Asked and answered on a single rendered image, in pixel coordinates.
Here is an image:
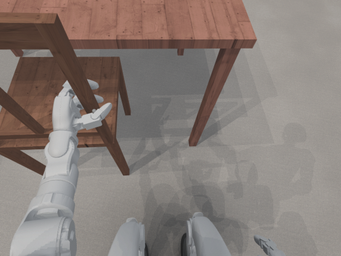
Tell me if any left robot forearm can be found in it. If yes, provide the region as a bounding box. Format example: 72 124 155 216
9 130 80 256

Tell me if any left robot upper arm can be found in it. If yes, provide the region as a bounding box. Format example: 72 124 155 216
12 217 77 256

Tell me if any chair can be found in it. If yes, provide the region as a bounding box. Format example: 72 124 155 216
0 12 131 175

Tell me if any right robot shin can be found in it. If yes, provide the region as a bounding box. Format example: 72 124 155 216
186 212 203 256

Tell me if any left robot hand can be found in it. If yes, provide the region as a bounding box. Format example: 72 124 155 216
52 79 112 135

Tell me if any right robot thigh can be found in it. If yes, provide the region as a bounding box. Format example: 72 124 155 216
186 217 231 256

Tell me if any table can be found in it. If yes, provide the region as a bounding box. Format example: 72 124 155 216
0 0 257 147

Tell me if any right robot hand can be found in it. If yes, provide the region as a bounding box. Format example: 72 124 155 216
254 235 286 256

